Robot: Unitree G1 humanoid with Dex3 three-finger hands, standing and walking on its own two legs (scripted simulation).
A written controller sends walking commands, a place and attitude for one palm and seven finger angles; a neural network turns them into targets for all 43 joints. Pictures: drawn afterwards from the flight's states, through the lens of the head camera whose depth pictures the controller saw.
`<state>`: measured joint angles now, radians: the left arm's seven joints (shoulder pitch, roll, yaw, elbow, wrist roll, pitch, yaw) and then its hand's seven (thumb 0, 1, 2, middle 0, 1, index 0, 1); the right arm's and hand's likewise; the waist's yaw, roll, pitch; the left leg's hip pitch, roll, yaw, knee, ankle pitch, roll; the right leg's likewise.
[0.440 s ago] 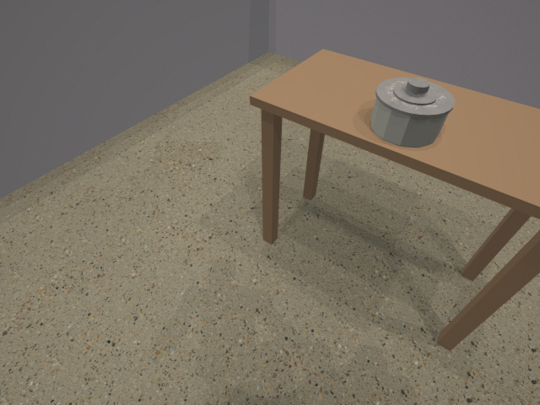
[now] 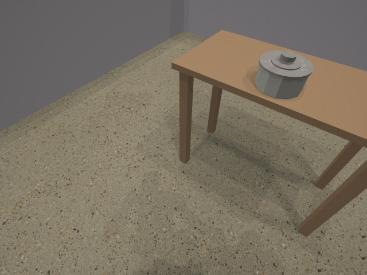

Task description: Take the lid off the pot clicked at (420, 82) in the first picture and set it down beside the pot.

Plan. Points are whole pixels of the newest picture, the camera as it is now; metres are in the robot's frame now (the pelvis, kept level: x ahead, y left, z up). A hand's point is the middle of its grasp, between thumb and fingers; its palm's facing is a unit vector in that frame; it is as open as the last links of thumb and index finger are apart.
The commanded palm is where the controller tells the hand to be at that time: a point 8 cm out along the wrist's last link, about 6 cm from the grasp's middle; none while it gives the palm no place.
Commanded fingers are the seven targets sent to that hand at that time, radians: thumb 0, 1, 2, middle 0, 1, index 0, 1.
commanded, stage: look at it before walking up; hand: left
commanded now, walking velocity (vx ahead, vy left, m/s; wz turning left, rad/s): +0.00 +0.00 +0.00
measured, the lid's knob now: (288, 56) +0.82 -0.33 +0.09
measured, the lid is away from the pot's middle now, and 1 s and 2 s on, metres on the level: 0.00 0.00 0.00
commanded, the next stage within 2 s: turn to face it in 0.20 s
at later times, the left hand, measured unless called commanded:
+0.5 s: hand out of the picture +0.08 +0.24 -0.16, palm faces -0.05 -0.94 -0.34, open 7.4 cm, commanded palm none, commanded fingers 0.00 0.90 0.90 -0.20 -0.30 -0.20 -0.30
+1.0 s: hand out of the picture +0.07 +0.14 -0.15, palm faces -0.23 -0.93 -0.29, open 7.4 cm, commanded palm none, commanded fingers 0.00 0.90 0.90 -0.20 -0.30 -0.20 -0.30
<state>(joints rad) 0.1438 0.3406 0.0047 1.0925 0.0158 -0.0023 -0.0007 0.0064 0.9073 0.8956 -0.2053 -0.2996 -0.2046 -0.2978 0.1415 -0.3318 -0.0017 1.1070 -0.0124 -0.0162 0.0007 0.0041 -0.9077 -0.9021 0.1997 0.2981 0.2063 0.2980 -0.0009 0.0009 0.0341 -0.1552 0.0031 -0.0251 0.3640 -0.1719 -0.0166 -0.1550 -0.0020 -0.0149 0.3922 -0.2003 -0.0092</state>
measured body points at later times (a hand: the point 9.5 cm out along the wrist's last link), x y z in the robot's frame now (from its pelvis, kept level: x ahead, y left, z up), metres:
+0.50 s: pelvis +0.01 +0.00 +0.00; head +0.02 -0.01 +0.45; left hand +0.08 +0.29 -0.13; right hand +0.08 -0.29 -0.14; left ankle +0.02 +0.13 -0.75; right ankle +0.01 -0.11 -0.75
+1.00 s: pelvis -0.01 -0.05 +0.00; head +0.02 -0.10 +0.44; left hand +0.08 +0.19 -0.13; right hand -0.01 -0.31 -0.17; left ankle +0.02 +0.14 -0.65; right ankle -0.01 -0.10 -0.75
